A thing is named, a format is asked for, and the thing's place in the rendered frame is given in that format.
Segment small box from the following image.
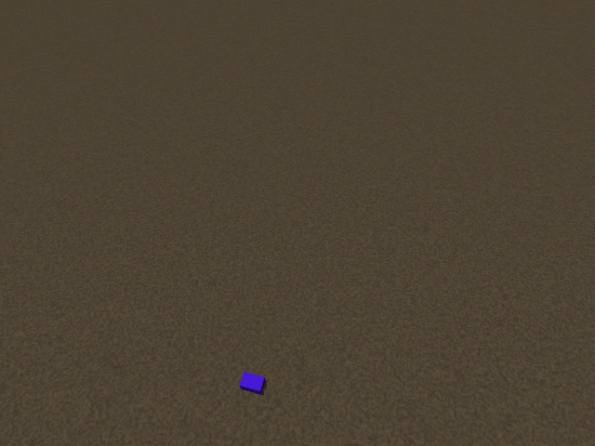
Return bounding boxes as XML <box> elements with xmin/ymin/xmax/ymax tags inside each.
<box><xmin>240</xmin><ymin>372</ymin><xmax>266</xmax><ymax>395</ymax></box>

